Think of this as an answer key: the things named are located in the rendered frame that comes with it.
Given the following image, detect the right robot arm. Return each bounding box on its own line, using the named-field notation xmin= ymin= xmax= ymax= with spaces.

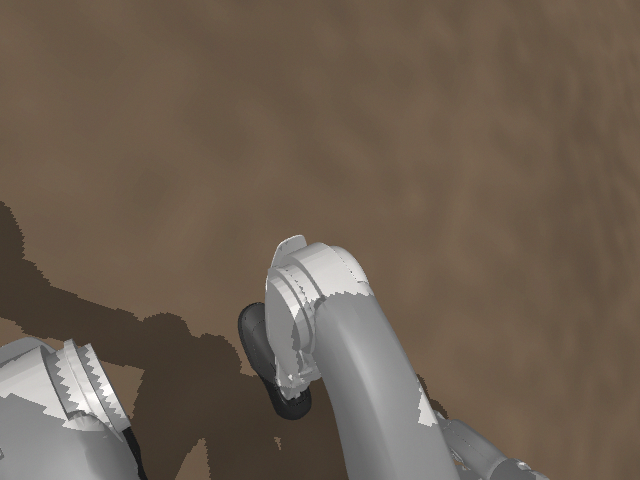
xmin=490 ymin=458 xmax=549 ymax=480

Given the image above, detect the left robot foot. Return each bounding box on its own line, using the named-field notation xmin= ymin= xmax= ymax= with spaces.
xmin=122 ymin=427 xmax=148 ymax=480

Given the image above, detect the right robot foot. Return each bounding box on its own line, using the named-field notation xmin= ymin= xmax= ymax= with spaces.
xmin=238 ymin=302 xmax=312 ymax=420

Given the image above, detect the right robot hand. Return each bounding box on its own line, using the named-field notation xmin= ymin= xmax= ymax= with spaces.
xmin=433 ymin=410 xmax=508 ymax=480

